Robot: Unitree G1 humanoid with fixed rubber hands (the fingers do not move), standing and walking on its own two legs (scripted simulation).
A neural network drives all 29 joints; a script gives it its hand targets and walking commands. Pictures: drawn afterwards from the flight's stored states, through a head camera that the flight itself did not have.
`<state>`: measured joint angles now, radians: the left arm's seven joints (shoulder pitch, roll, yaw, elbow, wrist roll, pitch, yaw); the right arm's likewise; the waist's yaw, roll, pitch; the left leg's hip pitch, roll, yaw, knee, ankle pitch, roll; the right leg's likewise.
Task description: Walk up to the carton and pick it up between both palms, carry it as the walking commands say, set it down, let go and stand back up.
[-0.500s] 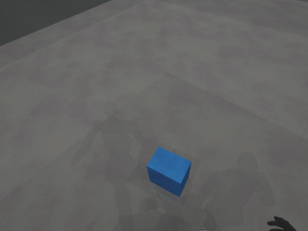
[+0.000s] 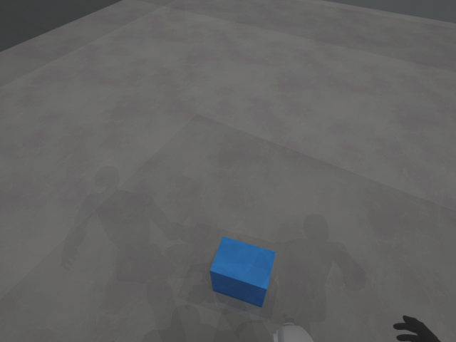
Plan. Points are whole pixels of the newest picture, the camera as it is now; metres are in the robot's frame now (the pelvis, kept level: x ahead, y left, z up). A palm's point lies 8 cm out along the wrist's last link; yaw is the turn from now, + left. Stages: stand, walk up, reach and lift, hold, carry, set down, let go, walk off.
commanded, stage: walk up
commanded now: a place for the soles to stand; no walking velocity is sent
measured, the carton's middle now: (242, 272) +0.48 -0.03 -0.63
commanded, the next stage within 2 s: none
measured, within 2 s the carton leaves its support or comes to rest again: neither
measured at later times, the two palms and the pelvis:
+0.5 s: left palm out of the picture +0.15 +0.43 -0.07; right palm out of the picture +0.07 -0.26 -0.07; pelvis +0.02 +0.09 +0.00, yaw -9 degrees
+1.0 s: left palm out of the picture +0.15 +0.39 -0.07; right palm out of the picture +0.04 -0.29 -0.08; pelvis +0.00 +0.06 +0.00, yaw -14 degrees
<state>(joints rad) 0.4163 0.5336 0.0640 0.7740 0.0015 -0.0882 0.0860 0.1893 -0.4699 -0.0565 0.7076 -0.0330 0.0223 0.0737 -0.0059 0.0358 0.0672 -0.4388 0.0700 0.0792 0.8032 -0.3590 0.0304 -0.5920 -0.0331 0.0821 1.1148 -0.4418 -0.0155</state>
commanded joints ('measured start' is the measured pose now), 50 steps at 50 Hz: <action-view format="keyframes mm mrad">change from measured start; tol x32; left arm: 1 114 171 51 25 -4 -14 4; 50 -153 205 37 -15 36 27 -42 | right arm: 1 -8 -195 -93 -101 -35 -2 -14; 50 57 -157 -57 27 21 -55 -59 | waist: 1 -46 228 -48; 9 29 -248 -34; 16 -81 195 -21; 50 -37 -191 -78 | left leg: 1 147 153 -179 -312 159 223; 5 79 159 -105 -128 297 182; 11 -152 11 -159 285 -298 6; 14 215 -22 -94 -160 -137 18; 16 207 312 -620 -514 -389 122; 23 351 204 -205 -173 782 91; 30 28 -5 -67 35 -31 -34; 34 266 255 -439 -514 -451 58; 41 205 206 -113 -235 253 127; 50 80 -40 -46 -76 -162 8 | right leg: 1 -13 11 -185 -140 -44 11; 6 297 87 -212 -376 171 -23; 9 321 -308 588 -656 171 -276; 17 -134 56 37 -60 -80 7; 25 118 97 -196 -389 154 -22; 31 197 -180 360 -471 242 -256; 34 -191 77 -35 -164 26 -46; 42 193 73 -169 -376 88 -26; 47 221 -210 537 -658 39 -283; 50 112 -118 352 -613 -37 -189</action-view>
